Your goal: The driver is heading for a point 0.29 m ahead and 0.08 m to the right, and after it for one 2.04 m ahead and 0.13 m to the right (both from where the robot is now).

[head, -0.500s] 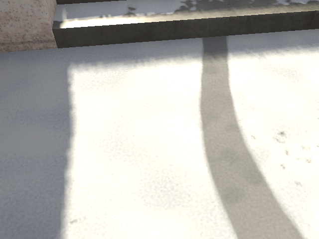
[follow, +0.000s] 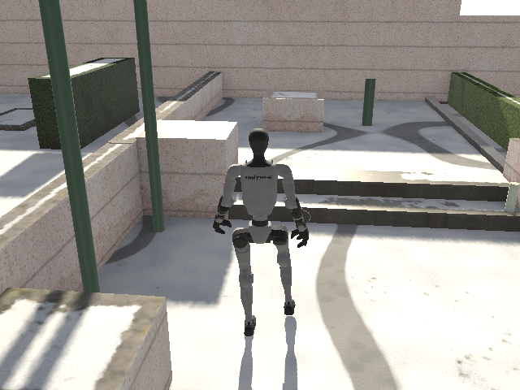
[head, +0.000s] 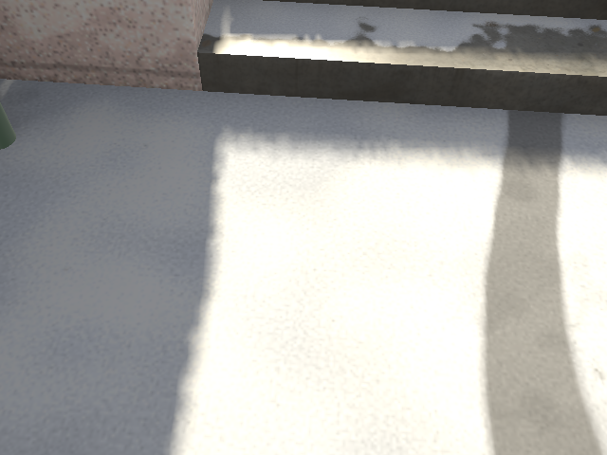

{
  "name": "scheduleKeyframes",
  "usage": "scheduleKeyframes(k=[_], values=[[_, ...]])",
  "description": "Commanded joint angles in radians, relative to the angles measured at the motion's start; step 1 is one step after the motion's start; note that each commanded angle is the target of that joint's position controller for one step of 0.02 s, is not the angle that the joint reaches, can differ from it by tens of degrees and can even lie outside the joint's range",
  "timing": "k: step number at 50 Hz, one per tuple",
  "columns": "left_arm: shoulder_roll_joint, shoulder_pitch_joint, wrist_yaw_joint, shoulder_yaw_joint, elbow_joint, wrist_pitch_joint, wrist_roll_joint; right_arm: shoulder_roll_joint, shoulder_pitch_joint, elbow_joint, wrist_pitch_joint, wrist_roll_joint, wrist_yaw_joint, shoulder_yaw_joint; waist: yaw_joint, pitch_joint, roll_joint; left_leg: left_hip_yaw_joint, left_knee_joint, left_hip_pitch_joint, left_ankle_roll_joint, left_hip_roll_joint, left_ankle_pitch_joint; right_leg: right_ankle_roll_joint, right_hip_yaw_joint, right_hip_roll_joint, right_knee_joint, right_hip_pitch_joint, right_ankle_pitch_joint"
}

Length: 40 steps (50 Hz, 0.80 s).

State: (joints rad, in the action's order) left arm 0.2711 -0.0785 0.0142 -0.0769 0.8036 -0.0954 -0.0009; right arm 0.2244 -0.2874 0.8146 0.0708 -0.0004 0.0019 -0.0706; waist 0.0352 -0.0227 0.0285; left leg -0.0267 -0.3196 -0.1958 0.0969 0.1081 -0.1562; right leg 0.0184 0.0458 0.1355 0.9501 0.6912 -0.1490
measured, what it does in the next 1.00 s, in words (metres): walks ahead: right foot, then left foot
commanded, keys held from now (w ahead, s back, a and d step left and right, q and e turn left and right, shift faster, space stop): w+e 0.34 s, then w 0.16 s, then w+q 0.50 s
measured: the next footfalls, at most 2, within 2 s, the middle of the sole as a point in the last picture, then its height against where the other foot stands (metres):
right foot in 0.28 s outside the picture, level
left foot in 0.84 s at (310, 363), level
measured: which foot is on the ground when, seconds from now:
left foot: down 0.00-0.28, up 0.30-0.82, down 0.84-1.00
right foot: up 0.00-0.26, down 0.28-0.84, up 0.86-1.00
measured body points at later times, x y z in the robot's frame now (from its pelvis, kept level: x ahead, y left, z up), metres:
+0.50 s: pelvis +0.29 -0.09 +0.00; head +0.32 -0.11 +0.45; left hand +0.42 +0.15 -0.12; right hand +0.38 -0.38 -0.11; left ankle +0.36 +0.07 -0.67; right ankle +0.29 -0.16 -0.75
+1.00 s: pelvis +0.60 -0.09 -0.01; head +0.63 -0.08 +0.44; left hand +0.74 +0.18 -0.12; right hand +0.70 -0.36 -0.12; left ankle +0.64 -0.02 -0.75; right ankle +0.54 -0.23 -0.66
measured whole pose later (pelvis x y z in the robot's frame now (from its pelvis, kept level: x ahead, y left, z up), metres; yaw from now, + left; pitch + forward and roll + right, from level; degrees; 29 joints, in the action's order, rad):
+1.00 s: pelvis +0.60 -0.09 -0.01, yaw -1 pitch +2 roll +0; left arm 0.28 -0.21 -0.01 -0.04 0.75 -0.11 0.01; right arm 0.28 -0.25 0.72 0.06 0.01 0.02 -0.07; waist 0.02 -0.02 0.01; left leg -0.03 -0.43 -0.32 0.10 0.12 -0.15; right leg 0.00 0.05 0.03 1.17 0.50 -0.36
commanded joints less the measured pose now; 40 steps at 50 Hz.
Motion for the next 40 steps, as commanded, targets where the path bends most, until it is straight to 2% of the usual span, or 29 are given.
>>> scheduleKeyframes(k=[1, 5, 9, 10, 12, 13, 14, 15, 16, 17, 18, 19, 20, 21, 22, 24, 26, 30, 32, 35, 37, 38, 40], values=[[0.038, 0.018, -0.010, 0.001, -0.036, 0.005, -0.005, 0.154, 0.011, -0.053, 0.022, 0.000, -0.010, -0.036, -0.002, 0.038, -0.079, -0.100, 0.146, 0.007, 0.138, -0.256, 0.271, -0.008, -0.014, 0.004, -0.168, -0.044, 0.209], [0.046, 0.108, -0.027, 0.009, -0.054, 0.006, -0.021, 0.162, -0.023, -0.018, 0.034, -0.002, -0.006, -0.035, 0.042, -0.007, -0.082, -0.058, 0.164, 0.089, 0.109, -0.286, 0.185, -0.035, -0.029, -0.027, -0.308, -0.043, 0.311], [0.050, 0.158, -0.052, 0.012, -0.094, 0.004, -0.025, 0.170, -0.053, 0.018, 0.015, 0.001, -0.014, -0.037, 0.054, -0.040, -0.077, -0.031, 0.102, 0.282, 0.087, -0.350, 0.319, -0.076, -0.026, -0.060, -0.363, 0.062, 0.175], [0.053, 0.151, -0.060, 0.012, -0.100, 0.003, -0.025, 0.176, -0.043, 0.019, 0.009, 0.003, -0.018, -0.038, 0.044, -0.032, -0.086, -0.015, 0.072, 0.309, 0.075, -0.357, 0.399, -0.089, -0.037, -0.071, -0.371, 0.049, 0.130], [0.081, 0.079, -0.066, -0.002, -0.093, 0.005, -0.019, 0.204, -0.001, 0.007, -0.004, 0.010, -0.027, -0.045, -0.002, 0.032, -0.119, 0.031, -0.039, 0.319, 0.048, -0.344, 0.726, -0.120, -0.100, -0.129, -0.375, -0.095, 0.039], [0.109, -0.013, -0.064, -0.018, -0.073, 0.008, -0.016, 0.214, 0.022, 0.002, -0.012, 0.014, -0.031, -0.046, -0.057, 0.090, -0.125, 0.062, -0.163, 0.304, 0.029, -0.323, 0.881, -0.140, -0.134, -0.170, -0.393, -0.232, 0.028], [0.154, -0.171, -0.057, -0.044, -0.033, 0.012, -0.015, 0.206, 0.041, -0.007, -0.016, 0.014, -0.036, -0.041, -0.135, 0.170, -0.098, 0.099, -0.366, 0.211, -0.003, -0.279, 0.873, -0.173, -0.119, -0.189, -0.431, -0.462, 0.086], [0.237, -0.335, -0.042, -0.066, -0.011, 0.020, -0.014, 0.167, 0.030, -0.032, -0.008, -0.011, -0.039, -0.022, -0.179, 0.280, 0.048, 0.134, -0.703, -0.042, -0.047, -0.215, 0.488, -0.249, 0.166, 0.002, -0.434, -0.765, 0.141], [0.263, -0.337, -0.050, -0.063, -0.011, 0.012, -0.021, 0.055, -0.077, -0.054, 0.024, -0.024, -0.014, 0.014, -0.082, 0.382, 0.265, 0.014, -0.993, -0.464, -0.098, -0.011, -0.400, -0.433, 0.701, 0.195, -0.563, -1.080, -0.042], [0.180, -0.345, -0.048, -0.044, -0.016, 0.016, -0.025, 0.142, 0.001, -0.049, 0.056, 0.005, 0.005, 0.000, -0.146, 0.363, 0.155, -0.106, -1.068, -0.590, -0.074, -0.067, -0.382, -0.396, 0.711, 0.170, -0.630, -1.101, -0.178], [0.144, -0.284, -0.041, -0.035, -0.032, 0.017, -0.021, 0.170, 0.082, -0.074, 0.073, 0.035, 0.013, -0.005, -0.147, 0.229, 0.094, -0.085, -1.043, -0.647, -0.058, -0.116, -0.285, -0.356, 0.565, 0.151, -0.648, -0.981, -0.134], [0.127, -0.217, -0.038, -0.027, -0.052, 0.017, -0.015, 0.163, 0.111, -0.076, 0.078, 0.027, 0.008, -0.003, -0.110, 0.160, -0.023, -0.069, -0.969, -0.601, -0.055, -0.167, -0.204, -0.326, 0.461, 0.122, -0.659, -0.825, -0.042], [0.099, -0.170, -0.037, -0.016, -0.063, 0.017, -0.010, 0.167, 0.127, -0.075, 0.073, 0.005, 0.001, -0.011, -0.080, 0.105, -0.058, -0.056, -0.891, -0.542, -0.067, -0.196, -0.161, -0.313, 0.386, 0.096, -0.683, -0.693, 0.067], [0.082, -0.154, -0.034, -0.007, -0.069, 0.016, 0.002, 0.162, 0.109, -0.079, 0.061, -0.001, 0.000, -0.015, -0.048, 0.096, -0.031, -0.058, -0.855, -0.477, -0.076, -0.217, -0.139, -0.310, 0.346, 0.076, -0.708, -0.614, 0.132], [0.081, -0.149, -0.034, -0.005, -0.069, 0.015, 0.002, 0.151, 0.089, -0.078, 0.049, -0.003, -0.003, -0.016, -0.032, 0.088, -0.007, -0.052, -0.817, -0.453, -0.087, -0.225, -0.131, -0.311, 0.317, 0.063, -0.728, -0.573, 0.172], [0.103, -0.162, -0.028, -0.009, -0.063, 0.006, -0.001, 0.130, 0.084, -0.080, 0.030, -0.006, -0.013, -0.012, -0.024, 0.068, 0.017, -0.027, -0.739, -0.455, -0.112, -0.232, -0.087, -0.305, 0.232, 0.040, -0.751, -0.515, 0.269], [0.129, -0.185, -0.019, -0.015, -0.050, 0.003, -0.004, 0.117, 0.140, -0.100, 0.022, -0.008, -0.019, -0.007, -0.039, 0.045, 0.017, -0.013, -0.621, -0.487, -0.128, -0.234, 0.032, -0.286, 0.166, 0.025, -0.769, -0.505, 0.331], [0.128, -0.225, -0.013, -0.009, -0.028, 0.002, -0.007, 0.090, 0.237, -0.117, 0.028, 0.007, -0.003, 0.006, -0.090, 0.030, 0.031, 0.019, -0.365, -0.433, -0.106, -0.209, 0.295, -0.213, 0.044, -0.019, -0.782, -0.525, 0.310], [0.134, -0.253, -0.013, -0.009, -0.010, 0.001, -0.005, 0.089, 0.286, -0.133, 0.029, 0.017, 0.008, 0.010, -0.116, 0.011, 0.029, 0.024, -0.302, -0.433, -0.091, -0.197, 0.345, -0.202, 0.037, 0.005, -0.792, -0.574, 0.264], [0.138, -0.279, -0.012, -0.011, 0.015, 0.014, -0.001, 0.095, 0.338, -0.164, 0.030, 0.024, 0.029, 0.012, -0.132, -0.022, 0.016, 0.015, -0.250, -0.517, -0.062, -0.181, 0.276, -0.200, 0.027, 0.062, -0.756, -0.721, 0.307], [0.146, -0.282, -0.007, -0.015, 0.022, 0.027, 0.001, 0.097, 0.350, -0.184, 0.033, 0.025, 0.047, 0.013, -0.126, -0.025, 0.016, 0.021, -0.234, -0.547, -0.036, -0.160, 0.176, -0.190, 0.011, 0.093, -0.702, -0.807, 0.424], [0.154, -0.265, -0.002, -0.018, 0.017, 0.033, 0.001, 0.105, 0.331, -0.186, 0.034, 0.023, 0.053, 0.010, -0.107, -0.009, 0.027, 0.038, -0.227, -0.512, -0.019, -0.140, 0.125, -0.179, -0.007, 0.096, -0.658, -0.825, 0.555], [0.179, -0.234, 0.009, -0.023, 0.003, 0.045, -0.001, 0.147, 0.221, -0.169, 0.029, 0.015, 0.056, -0.010, -0.042, 0.079, 0.066, 0.099, -0.237, -0.339, 0.016, -0.073, 0.032, -0.155, -0.041, 0.083, -0.498, -0.838, 0.910]])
